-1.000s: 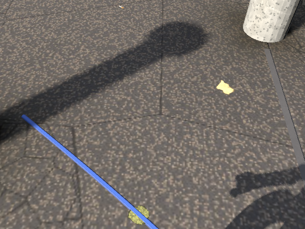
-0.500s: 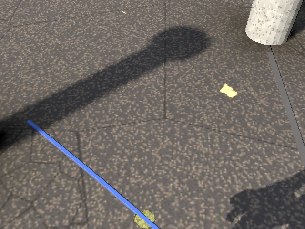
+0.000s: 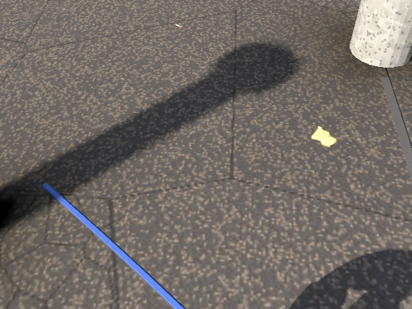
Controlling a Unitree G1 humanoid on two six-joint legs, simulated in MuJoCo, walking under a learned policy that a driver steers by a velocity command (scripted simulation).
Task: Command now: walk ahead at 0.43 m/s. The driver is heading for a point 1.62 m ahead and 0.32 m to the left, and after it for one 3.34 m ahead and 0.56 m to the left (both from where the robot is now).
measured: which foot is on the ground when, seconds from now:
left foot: up 0.00-0.22, down 0.24-0.78, up 0.80-1.00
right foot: down 0.00-0.26, up 0.28-0.74, down 0.76-1.00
